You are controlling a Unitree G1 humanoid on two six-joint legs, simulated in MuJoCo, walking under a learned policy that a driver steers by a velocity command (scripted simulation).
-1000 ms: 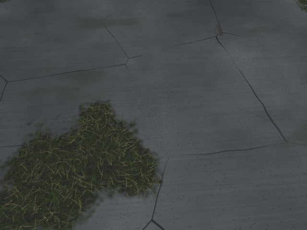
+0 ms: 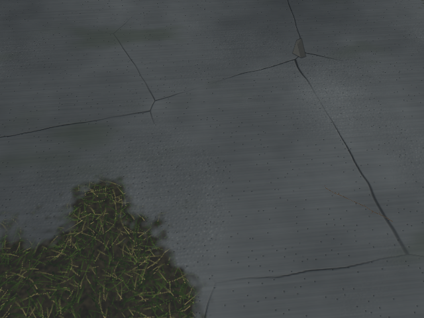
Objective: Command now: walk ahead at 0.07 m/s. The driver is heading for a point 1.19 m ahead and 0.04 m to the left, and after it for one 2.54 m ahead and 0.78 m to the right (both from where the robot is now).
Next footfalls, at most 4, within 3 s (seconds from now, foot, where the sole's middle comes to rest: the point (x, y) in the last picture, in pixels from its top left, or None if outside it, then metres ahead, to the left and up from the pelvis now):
0.30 right None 0.07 -0.13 -0.76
0.96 left None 0.21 0.08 -0.76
1.44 right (245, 282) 0.55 -0.06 -0.76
2.00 left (192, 198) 0.86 0.12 -0.76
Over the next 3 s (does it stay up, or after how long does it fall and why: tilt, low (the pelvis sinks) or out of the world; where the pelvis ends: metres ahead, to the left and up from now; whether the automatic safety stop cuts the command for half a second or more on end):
stays up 1.01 0.04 0.01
